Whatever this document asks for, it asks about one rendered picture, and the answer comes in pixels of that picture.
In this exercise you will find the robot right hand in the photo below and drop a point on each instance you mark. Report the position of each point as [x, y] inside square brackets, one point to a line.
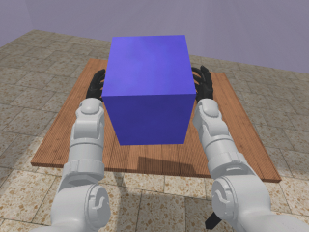
[204, 88]

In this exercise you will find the robot right upper arm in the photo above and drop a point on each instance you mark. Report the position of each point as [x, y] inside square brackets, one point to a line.
[243, 201]

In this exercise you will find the table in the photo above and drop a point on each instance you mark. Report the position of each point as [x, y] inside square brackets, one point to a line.
[182, 160]

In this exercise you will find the right robot forearm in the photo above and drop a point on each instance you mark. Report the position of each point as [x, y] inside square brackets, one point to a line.
[222, 154]

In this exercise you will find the robot left hand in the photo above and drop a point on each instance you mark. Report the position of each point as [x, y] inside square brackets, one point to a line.
[95, 86]

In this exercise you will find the carton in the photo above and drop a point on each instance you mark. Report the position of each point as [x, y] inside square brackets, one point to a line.
[149, 89]

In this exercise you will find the left robot forearm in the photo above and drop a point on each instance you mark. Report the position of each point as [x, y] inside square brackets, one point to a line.
[84, 166]

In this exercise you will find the robot left upper arm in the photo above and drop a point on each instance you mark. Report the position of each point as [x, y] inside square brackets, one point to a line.
[79, 209]

